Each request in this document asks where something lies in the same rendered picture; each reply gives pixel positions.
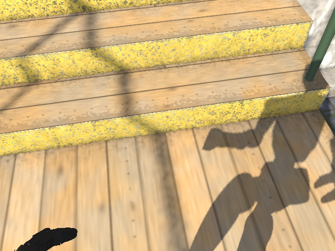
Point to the left robot hand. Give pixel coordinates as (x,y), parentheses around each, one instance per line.
(47,238)

